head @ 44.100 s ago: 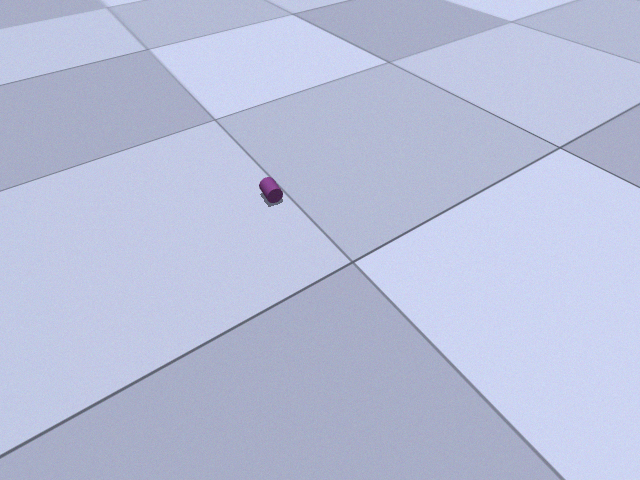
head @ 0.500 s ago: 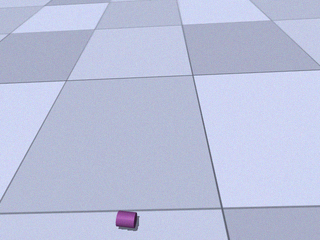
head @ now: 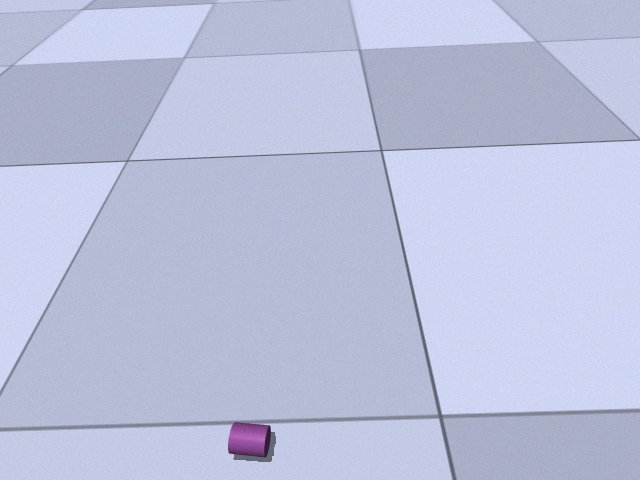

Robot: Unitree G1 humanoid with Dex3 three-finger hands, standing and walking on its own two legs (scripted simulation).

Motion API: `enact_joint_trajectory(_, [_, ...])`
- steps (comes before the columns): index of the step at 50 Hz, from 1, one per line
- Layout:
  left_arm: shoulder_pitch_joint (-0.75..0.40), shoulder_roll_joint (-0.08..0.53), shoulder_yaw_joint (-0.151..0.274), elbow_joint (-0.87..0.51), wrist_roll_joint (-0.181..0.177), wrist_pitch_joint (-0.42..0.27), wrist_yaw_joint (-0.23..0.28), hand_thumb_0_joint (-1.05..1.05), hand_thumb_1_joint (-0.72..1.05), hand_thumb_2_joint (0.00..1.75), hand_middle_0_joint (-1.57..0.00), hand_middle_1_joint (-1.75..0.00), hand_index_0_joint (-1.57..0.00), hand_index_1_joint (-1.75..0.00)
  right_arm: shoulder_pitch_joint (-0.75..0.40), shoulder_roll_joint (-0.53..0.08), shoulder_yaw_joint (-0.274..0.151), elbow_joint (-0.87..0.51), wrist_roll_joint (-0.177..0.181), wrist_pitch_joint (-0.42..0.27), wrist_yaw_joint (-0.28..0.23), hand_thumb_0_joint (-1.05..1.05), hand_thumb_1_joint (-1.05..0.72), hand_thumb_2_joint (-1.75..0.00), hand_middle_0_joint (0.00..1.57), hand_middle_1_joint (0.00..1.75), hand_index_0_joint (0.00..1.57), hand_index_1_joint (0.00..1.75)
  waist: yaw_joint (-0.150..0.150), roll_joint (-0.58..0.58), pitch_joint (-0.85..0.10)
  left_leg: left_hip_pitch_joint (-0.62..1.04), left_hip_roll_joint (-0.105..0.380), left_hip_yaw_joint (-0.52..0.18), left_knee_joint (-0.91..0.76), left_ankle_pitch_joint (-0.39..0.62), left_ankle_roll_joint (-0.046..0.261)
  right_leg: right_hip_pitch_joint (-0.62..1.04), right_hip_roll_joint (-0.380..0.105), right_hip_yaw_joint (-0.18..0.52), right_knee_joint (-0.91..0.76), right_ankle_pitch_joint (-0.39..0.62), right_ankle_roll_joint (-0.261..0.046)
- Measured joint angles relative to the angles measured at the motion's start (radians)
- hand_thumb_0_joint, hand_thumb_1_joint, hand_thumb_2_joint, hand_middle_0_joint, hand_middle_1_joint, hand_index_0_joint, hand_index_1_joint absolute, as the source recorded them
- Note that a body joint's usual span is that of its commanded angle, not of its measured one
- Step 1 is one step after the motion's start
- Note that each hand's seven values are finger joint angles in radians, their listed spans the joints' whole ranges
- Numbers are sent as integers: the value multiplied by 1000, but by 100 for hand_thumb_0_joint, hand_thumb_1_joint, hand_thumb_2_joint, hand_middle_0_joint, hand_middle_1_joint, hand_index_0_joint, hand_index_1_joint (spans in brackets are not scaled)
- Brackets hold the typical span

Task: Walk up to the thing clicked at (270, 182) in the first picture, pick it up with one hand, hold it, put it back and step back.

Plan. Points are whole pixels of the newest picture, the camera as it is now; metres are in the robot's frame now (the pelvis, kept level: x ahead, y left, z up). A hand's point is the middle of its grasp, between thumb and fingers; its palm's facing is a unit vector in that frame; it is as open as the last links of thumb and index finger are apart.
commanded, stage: stand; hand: left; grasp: from above
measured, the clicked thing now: (250, 439) +0.40 +0.27 -0.74
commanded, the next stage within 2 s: step back in 0.56 s
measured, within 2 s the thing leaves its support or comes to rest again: neither
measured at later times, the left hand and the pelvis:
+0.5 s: hand out of the picture +0.07 +0.25 -0.16, palm faces +0.00 -0.94 -0.33, open 7.4 cm; pelvis +0.00 +0.00 +0.00, yaw +0 degrees
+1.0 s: hand out of the picture +0.08 +0.30 -0.18, palm faces -0.04 -0.93 -0.36, open 7.4 cm; pelvis -0.07 +0.04 -0.02, yaw +0 degrees
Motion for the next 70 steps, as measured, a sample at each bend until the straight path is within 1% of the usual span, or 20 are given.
enact_joint_trajectory(28, [11, 10, -15, -14, -2, -5, -7, 1, 91, 90, -21, -30, -20, -30, 8, -9, 4, 3, 2, 0, 9, 1, -91, -90, 21, 30, 21, 30, -3, -2, -5, -9, -3, -2, -8, 3, 0, -11, -3, -2, -1, -2, 0])
enact_joint_trajectory(32, [-3, 26, -2, -59, -20, 7, -7, 1, 91, 90, -21, -30, -21, -30, -18, -20, -9, -45, 19, 20, 18, 1, -91, -90, 21, 30, 21, 30, -11, 1, 30, -78, 3, -5, 77, -24, 2, -72, 4, -4, 68, -20, -4])
enact_joint_trajectory(37, [-40, 56, 9, -126, -18, 25, -5, 1, 91, 90, -21, -30, -21, -30, -49, -56, -32, -112, 25, 41, 22, 1, -91, -90, 21, 30, 21, 30, -19, 7, 96, -182, 4, -14, 204, -53, 16, -157, 8, -11, 161, -39, -5])
enact_joint_trajectory(38, [-48, 60, 10, -140, -15, 29, -5, 1, 91, 90, -21, -30, -21, -30, -50, -65, -38, -123, 24, 46, 22, 1, -91, -90, 21, 30, 21, 30, -19, 8, 107, -202, -1, -17, 243, -63, 23, -172, 6, -11, 181, -44, -3])
enact_joint_trajectory(41, [-57, 72, 14, -178, -1, 43, -5, 1, 91, 90, -21, -30, -21, -30, -35, -81, -52, -151, 18, 57, 26, 1, -91, -90, 21, 30, 21, 30, -18, -10, 114, -221, -36, -18, 353, -147, 42, -220, -12, 3, 249, -66, 9])
enact_joint_trajectory(42, [-58, 77, 14, -189, 2, 48, -5, 1, 91, 90, -21, -30, -21, -30, -21, -85, -55, -160, 17, 56, 28, 1, -91, -90, 21, 30, 21, 30, -22, -15, 107, -212, -41, -16, 357, -144, 49, -239, -18, 4, 273, -76, 14])
enact_joint_trajectory(43, [-63, 82, 15, -199, 1, 53, -5, 1, 91, 90, -21, -30, -21, -30, -7, -86, -57, -169, 15, 54, 28, 1, -91, -90, 20, 30, 21, 30, -27, -22, 100, -205, -47, -16, 340, -183, 52, -261, -24, 3, 302, -87, 12])
enact_joint_trajectory(44, [-74, 90, 17, -209, -3, 58, -2, 1, 91, 90, -21, -30, -21, -30, 0, -80, -59, -173, 11, 51, 28, 1, -91, -90, 20, 30, 21, 30, -26, -37, 106, -210, -56, -10, 343, -191, 57, -285, -22, 25, 346, -98, -3])
enact_joint_trajectory(46, [-93, 101, 24, -229, -6, 65, 12, 1, 91, 90, -21, -30, -21, -30, 9, -65, -54, -182, 0, 46, 28, 1, -91, -90, 20, 30, 21, 30, -20, -55, 132, -211, -54, 0, 346, -171, 67, -329, 34, 94, 499, -247, -27])
enact_joint_trajectory(47, [-96, 103, 25, -237, -8, 66, 18, 1, 91, 90, -21, -30, -20, -30, 14, -56, -50, -188, -4, 44, 27, 1, -91, -90, 20, 30, 21, 30, -22, -57, 140, -210, -48, -1, 337, -157, 69, -348, 67, 116, 580, -301, -34])
enact_joint_trajectory(48, [-96, 104, 25, -242, -9, 67, 21, 1, 91, 90, -21, -30, -20, -30, 20, -47, -47, -194, -8, 44, 24, 1, -91, -90, 21, 30, 21, 30, -26, -58, 143, -208, -44, -3, 320, -141, 69, -364, 95, 131, 650, -328, -39])
enact_joint_trajectory(51, [-79, 102, 21, -257, -17, 69, 19, 1, 91, 90, -20, -30, -20, -30, 28, -29, -40, -211, -11, 44, 13, 1, -91, -90, 21, 30, 21, 30, -28, -64, 138, -206, -37, 6, 262, -94, 73, -393, 135, 155, 791, -318, -42])
enact_joint_trajectory(54, [-43, 95, 20, -267, -11, 68, 16, 1, 91, 90, -21, -30, -20, -30, 23, -24, -38, -238, -7, 39, 4, 1, -90, -90, 21, 30, 21, 30, -22, -61, 135, -214, -29, 30, 244, -71, 78, -380, 137, 158, 846, -299, -23])
enact_joint_trajectory(58, [3, 91, 26, -268, -3, 72, 12, 1, 91, 90, -21, -30, -20, -30, 9, -16, -36, -274, -4, 26, -2, 1, -90, -90, 21, 30, 21, 30, -16, -62, 135, -235, -20, 63, 251, -52, 79, -320, 111, 157, 789, -308, 2])
enact_joint_trajectory(62, [30, 87, 34, -268, 1, 72, 5, 1, 91, 90, -21, -30, -20, -30, -8, -21, -30, -300, -10, 22, -2, 1, -90, -90, 21, 30, 21, 30, -8, -48, 143, -270, 3, 86, 276, -33, 73, -261, 78, 114, 660, -334, 9])
enact_joint_trajectory(65, [46, 84, 39, -269, 3, 66, -5, 1, 91, 90, -21, -30, -20, -30, -17, -33, -28, -307, -13, 29, 1, 1, -90, -90, 21, 30, 21, 30, -3, -33, 139, -303, 21, 99, 299, -15, 59, -211, 47, 70, 517, -306, -3])
enact_joint_trajectory(67, [59, 83, 43, -267, 5, 60, -14, 1, 91, 90, -21, -30, -20, -30, -18, -45, -29, -306, -12, 39, 5, 1, -90, -90, 21, 30, 21, 30, 1, -22, 127, -332, 30, 103, 318, -2, 46, -167, 33, 44, 397, -247, -22])
enact_joint_trajectory(68, [60, 70, 46, -261, 7, 56, -16, 1, 91, 90, -21, -30, -20, -30, -21, -58, -33, -299, -10, 45, 7, 1, -90, -90, 21, 30, 21, 30, -2, 10, 132, -341, 47, 86, 330, 4, 38, -160, 50, 27, 379, -227, -27])
enact_joint_trajectory(69, [67, 55, 46, -259, 12, 54, -19, 1, 91, 90, -21, -30, -20, -30, -19, -70, -38, -289, -7, 52, 6, 1, -90, -90, 21, 30, 21, 30, -9, 43, 132, -348, 58, 59, 342, -14, 36, -153, 67, 6, 368, -212, -32])
enact_joint_trajectory(70, [83, 48, 44, -263, 16, 54, -24, 1, 91, 90, -21, -30, -20, -30, -10, -73, -42, -277, -3, 59, 3, 1, -90, -90, 21, 30, 21, 30, -11, 52, 119, -363, 39, 26, 370, -99, 26, -156, 67, -4, 363, -203, -36])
